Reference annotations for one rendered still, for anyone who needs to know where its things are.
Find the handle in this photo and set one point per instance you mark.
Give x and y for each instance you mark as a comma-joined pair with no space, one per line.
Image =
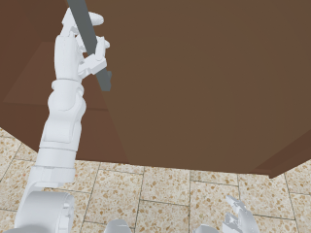
81,16

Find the robot left forearm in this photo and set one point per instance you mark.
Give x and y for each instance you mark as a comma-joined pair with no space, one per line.
60,139

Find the wardrobe door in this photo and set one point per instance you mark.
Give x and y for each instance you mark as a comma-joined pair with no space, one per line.
297,146
206,85

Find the left robot thigh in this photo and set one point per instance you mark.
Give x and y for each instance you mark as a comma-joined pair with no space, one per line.
117,226

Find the robot left upper arm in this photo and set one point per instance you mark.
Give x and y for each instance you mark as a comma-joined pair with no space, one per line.
46,212

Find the robot left hand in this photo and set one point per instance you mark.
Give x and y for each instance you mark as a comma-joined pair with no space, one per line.
68,50

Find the robot right hand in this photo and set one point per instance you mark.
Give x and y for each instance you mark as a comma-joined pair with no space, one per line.
244,223

